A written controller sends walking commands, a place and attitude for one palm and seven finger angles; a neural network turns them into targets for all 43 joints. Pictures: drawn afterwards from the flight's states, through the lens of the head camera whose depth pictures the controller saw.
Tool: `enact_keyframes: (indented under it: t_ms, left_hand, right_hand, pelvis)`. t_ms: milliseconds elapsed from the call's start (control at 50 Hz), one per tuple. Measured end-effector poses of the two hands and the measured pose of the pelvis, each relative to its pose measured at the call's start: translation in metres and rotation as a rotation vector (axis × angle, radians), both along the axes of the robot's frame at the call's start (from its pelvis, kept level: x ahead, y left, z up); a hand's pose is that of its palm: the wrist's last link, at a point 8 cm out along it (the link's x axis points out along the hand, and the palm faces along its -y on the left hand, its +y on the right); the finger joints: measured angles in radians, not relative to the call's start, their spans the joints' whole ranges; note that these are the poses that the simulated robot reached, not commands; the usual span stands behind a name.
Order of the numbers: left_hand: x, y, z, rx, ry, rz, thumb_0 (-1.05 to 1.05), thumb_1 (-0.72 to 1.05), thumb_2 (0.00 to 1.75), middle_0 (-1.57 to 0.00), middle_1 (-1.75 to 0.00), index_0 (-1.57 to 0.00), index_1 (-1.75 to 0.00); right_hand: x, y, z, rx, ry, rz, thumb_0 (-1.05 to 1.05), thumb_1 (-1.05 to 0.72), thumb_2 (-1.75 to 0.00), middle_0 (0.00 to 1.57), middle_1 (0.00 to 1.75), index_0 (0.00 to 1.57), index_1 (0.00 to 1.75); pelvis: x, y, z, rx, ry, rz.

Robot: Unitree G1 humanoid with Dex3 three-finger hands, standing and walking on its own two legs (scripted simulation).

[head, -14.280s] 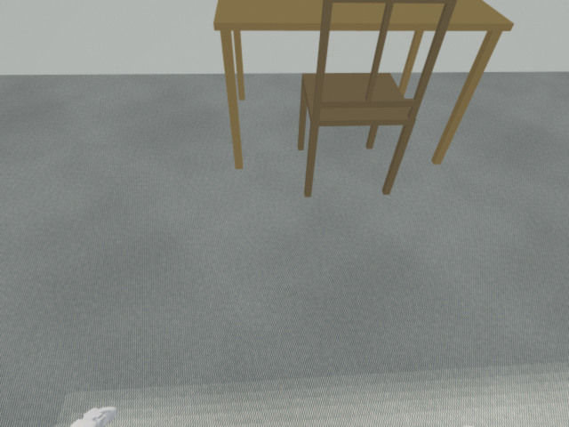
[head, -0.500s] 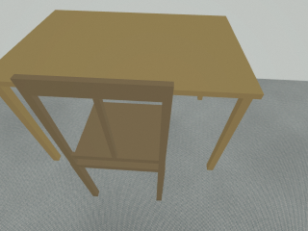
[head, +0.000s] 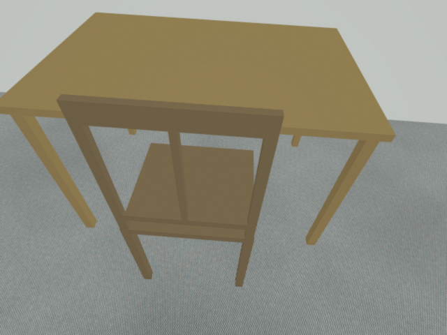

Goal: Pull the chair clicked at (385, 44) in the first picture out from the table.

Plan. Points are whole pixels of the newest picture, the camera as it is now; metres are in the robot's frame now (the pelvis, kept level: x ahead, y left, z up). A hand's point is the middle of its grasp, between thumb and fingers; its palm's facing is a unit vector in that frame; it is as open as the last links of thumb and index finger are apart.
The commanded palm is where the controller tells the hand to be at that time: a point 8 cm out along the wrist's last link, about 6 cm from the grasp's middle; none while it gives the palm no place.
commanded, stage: look again from close up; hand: left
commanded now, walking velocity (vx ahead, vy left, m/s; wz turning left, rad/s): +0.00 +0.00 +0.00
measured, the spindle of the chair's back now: (180, 181) +0.48 +0.14 -0.07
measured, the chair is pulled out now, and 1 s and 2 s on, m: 0.00 0.00 0.00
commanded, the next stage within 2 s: shuffle to correct the standing spot in 0.60 s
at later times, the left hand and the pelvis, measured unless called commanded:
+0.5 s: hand out of the picture -0.03 +0.17 -0.18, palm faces +0.02 -0.99 -0.14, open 7.4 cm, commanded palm none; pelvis +0.01 +0.02 +0.00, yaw +0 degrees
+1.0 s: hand out of the picture +0.00 +0.17 -0.18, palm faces -0.04 -0.99 -0.16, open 7.4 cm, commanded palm none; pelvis +0.02 +0.00 +0.00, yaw -2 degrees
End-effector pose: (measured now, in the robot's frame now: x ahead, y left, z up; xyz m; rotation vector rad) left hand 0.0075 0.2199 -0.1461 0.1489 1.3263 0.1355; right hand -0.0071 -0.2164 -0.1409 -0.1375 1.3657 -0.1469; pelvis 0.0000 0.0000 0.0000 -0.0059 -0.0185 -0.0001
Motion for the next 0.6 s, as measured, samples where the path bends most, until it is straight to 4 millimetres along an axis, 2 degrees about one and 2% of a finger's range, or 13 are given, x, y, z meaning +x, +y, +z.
enact_keyframes:
  t_ms: [140, 340, 600]
  left_hand:
    - [-0.015, 0.005, -0.002, -0.016, 0.048, 0.014, 0.0, 0.91, 0.9, -0.2, -0.3, -0.2, -0.3]
    - [-0.034, 0.004, -0.003, -0.04, 0.114, 0.028, 0.0, 0.91, 0.9, -0.2, -0.3, -0.2, -0.3]
    - [-0.032, 0.006, -0.003, -0.042, 0.128, 0.025, 0.0, 0.91, 0.9, -0.2, -0.3, -0.2, -0.3]
  right_hand:
    - [-0.002, 0.012, 0.001, 0.003, 0.02, 0.0, 0.01, -0.91, -0.9, 0.2, 0.3, 0.2, 0.3]
    - [0.013, 0.015, 0.003, -0.018, 0.005, 0.005, 0.01, -0.92, -0.9, 0.2, 0.3, 0.2, 0.3]
    - [0.026, 0.014, 0.005, -0.029, -0.006, 0.007, 0.01, -0.92, -0.9, 0.2, 0.3, 0.2, 0.3]
  pelvis:
    - [0.002, 0.01, 0.001, 0.0, 0.004, 0.001]
    - [0.007, 0.019, 0.002, 0.001, 0.003, -0.003]
    - [0.013, 0.023, 0.003, 0.002, 0.003, -0.007]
